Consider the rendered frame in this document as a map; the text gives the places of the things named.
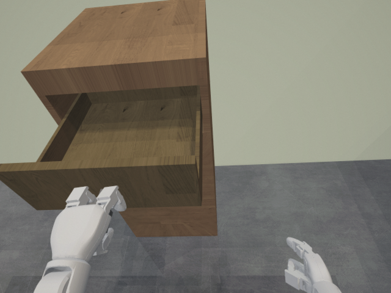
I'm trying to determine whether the right robot hand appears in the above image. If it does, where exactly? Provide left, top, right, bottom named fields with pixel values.
left=285, top=237, right=333, bottom=293

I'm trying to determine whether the right robot forearm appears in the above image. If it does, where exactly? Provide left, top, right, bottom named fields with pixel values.
left=311, top=281, right=342, bottom=293

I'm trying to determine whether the left robot forearm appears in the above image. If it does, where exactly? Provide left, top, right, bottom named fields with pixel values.
left=34, top=258, right=91, bottom=293

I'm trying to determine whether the drawer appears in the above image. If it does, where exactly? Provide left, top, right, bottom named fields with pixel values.
left=0, top=85, right=203, bottom=210

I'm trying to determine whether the left robot hand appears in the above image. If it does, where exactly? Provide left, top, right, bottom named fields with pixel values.
left=50, top=186, right=126, bottom=262

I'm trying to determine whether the cabinet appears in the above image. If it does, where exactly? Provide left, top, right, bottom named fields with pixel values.
left=21, top=0, right=217, bottom=237

